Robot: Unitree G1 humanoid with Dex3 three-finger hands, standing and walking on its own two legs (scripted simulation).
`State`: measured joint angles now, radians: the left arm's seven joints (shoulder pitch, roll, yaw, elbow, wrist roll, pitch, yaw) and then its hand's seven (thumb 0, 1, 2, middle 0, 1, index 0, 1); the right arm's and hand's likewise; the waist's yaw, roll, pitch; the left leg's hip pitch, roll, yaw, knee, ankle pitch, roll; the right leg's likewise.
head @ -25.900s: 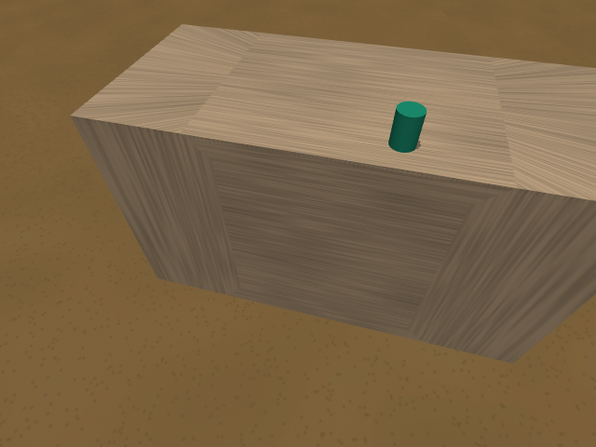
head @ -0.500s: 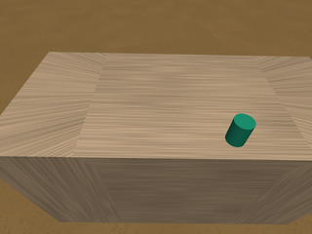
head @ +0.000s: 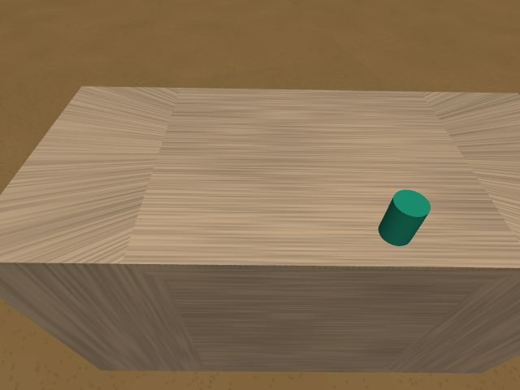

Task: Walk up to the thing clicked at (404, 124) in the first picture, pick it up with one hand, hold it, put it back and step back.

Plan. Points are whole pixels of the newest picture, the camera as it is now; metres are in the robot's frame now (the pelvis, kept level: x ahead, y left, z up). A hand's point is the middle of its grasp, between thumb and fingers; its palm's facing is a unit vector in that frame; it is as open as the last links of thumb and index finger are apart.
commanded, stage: home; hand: right
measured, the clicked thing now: (402, 218) +0.41 -0.26 +0.01
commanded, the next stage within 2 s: stand in 0.04 s
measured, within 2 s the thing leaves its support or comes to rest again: neither
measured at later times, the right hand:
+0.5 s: hand out of the picture +0.07 -0.25 -0.16, palm faces -0.04 +0.93 -0.36, open 11.4 cm
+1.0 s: hand out of the picture +0.09 -0.25 -0.16, palm faces -0.04 +0.94 -0.35, open 7.4 cm
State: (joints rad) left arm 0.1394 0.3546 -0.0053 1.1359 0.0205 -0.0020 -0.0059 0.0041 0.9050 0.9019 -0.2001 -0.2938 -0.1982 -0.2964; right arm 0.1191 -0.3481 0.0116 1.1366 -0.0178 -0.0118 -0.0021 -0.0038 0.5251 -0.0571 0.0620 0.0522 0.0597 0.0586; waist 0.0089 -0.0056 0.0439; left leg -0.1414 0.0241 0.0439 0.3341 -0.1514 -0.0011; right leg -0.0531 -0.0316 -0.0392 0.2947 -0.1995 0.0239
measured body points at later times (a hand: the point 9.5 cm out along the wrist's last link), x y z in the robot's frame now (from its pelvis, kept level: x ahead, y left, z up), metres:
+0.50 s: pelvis +0.00 +0.00 +0.00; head +0.01 +0.01 +0.45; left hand +0.06 +0.30 -0.14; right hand +0.08 -0.30 -0.13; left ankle +0.02 +0.12 -0.75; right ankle -0.02 -0.13 -0.75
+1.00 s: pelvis +0.01 +0.01 +0.00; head +0.02 +0.01 +0.45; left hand +0.07 +0.31 -0.14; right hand +0.09 -0.29 -0.13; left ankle +0.02 +0.12 -0.75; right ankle -0.02 -0.13 -0.75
